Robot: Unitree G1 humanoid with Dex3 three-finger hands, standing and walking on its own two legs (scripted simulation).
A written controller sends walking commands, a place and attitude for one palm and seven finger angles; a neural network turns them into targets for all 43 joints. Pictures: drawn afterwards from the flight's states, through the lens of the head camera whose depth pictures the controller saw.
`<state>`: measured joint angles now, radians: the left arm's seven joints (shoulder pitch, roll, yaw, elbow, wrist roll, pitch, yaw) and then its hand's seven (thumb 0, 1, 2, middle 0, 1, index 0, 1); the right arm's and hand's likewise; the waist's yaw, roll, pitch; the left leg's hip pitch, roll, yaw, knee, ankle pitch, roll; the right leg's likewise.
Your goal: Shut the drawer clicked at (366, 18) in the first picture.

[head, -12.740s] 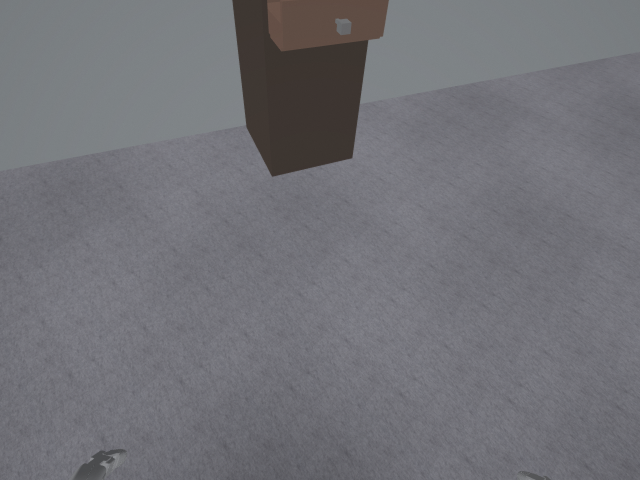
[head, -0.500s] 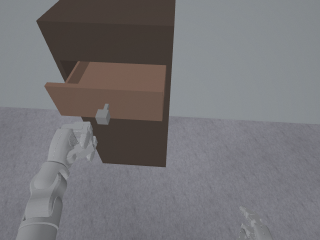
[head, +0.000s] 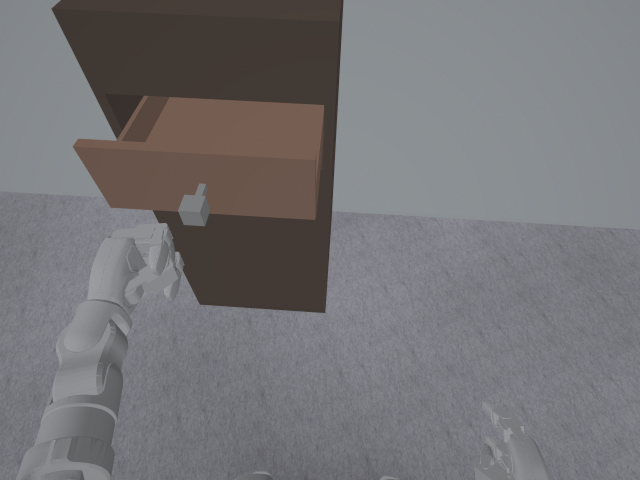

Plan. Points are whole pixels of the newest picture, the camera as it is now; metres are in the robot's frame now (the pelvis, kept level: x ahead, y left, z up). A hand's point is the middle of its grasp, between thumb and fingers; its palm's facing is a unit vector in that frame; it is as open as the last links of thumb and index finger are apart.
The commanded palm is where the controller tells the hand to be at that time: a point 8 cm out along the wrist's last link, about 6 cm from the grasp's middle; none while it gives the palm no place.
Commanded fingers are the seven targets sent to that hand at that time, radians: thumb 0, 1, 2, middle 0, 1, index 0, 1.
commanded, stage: bring the fist close to the handle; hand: left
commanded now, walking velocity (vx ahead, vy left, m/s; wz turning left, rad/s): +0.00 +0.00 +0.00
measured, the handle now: (197, 202) +0.52 +0.24 -0.01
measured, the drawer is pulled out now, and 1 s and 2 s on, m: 0.14 0.14 0.10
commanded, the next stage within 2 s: push the drawer shut in 1.20 s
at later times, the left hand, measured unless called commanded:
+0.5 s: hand (201, 253) +0.41 +0.20 +0.01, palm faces -0.06 -1.00 -0.01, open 3.3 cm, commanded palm +0.38 +0.25 +0.02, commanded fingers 0.00 0.90 0.90 -1.40 -1.60 -1.40 -1.60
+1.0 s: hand (214, 245) +0.44 +0.19 -0.02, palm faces -0.06 -1.00 -0.02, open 3.3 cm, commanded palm +0.42 +0.25 -0.01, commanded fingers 0.00 0.90 0.90 -1.40 -1.60 -1.40 -1.60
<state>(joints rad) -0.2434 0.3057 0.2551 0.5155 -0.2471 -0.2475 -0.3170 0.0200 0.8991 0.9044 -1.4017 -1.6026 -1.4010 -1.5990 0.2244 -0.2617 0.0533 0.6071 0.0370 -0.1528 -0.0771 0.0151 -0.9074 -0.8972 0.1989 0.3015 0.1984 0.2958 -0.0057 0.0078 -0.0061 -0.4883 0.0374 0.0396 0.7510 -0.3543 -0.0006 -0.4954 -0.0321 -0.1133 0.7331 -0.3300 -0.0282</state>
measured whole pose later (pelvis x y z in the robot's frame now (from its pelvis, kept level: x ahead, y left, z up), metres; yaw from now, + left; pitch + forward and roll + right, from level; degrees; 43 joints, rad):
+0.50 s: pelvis +0.01 +0.02 -0.03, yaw -2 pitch +14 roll -1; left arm -0.45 0.32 0.30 0.79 -0.19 -0.41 -0.32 0.02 0.90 0.90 -1.40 -1.60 -1.40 -1.60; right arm 0.30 -0.25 0.02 0.64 0.01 -0.07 -0.03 0.01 -0.91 -0.90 0.20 0.30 0.20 0.30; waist -0.06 -0.01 -0.07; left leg -0.75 0.04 0.06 0.95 -0.45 0.02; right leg -0.77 -0.04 -0.08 0.92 -0.40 -0.01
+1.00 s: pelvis +0.00 +0.02 -0.06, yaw -2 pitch +20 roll -2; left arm -0.62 0.35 0.32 0.90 -0.15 -0.46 -0.28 0.02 0.90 0.90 -1.40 -1.60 -1.40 -1.60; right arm 0.29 -0.25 0.02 0.63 0.00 -0.03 -0.01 0.01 -0.91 -0.90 0.20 0.30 0.20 0.30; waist -0.09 0.01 -0.10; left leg -0.99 0.05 0.05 1.15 -0.51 0.03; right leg -1.00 -0.04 -0.08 1.09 -0.45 0.00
